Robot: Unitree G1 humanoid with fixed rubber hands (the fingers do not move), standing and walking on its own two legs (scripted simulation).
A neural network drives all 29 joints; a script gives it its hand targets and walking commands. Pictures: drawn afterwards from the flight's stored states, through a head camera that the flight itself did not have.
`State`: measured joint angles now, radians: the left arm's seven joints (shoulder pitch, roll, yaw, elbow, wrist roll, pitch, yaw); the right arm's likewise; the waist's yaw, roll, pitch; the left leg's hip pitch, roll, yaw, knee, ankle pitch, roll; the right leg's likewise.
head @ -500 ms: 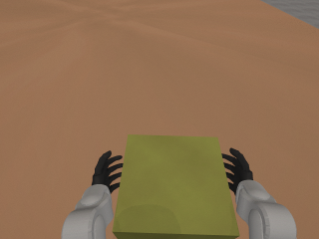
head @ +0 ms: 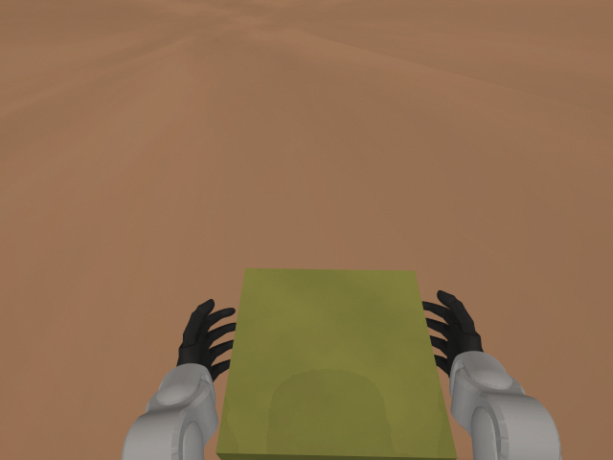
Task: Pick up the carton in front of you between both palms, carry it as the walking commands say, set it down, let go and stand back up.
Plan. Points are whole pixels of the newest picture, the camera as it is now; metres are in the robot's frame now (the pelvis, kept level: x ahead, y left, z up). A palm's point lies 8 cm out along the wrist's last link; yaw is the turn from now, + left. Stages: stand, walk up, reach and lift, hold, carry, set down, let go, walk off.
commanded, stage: carry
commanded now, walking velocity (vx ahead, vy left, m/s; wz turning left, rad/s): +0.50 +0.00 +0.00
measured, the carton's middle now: (326, 388) +0.22 +0.01 -0.02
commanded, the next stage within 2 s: none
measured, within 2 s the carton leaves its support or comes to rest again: neither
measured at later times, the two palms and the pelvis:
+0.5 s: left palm (213, 161) +0.59 +0.19 +0.08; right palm (384, 159) +0.56 -0.11 +0.09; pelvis +0.35 +0.06 +0.00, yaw -3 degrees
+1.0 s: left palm (247, 96) +0.84 +0.15 +0.07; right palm (379, 92) +0.84 -0.14 +0.06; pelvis +0.61 +0.01 -0.01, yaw -1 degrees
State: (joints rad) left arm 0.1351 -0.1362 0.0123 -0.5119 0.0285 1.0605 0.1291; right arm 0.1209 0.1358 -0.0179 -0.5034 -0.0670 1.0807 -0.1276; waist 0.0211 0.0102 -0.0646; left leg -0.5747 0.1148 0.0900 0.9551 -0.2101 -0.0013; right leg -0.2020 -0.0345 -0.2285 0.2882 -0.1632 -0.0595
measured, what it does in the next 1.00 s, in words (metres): walks ahead: left foot, then right foot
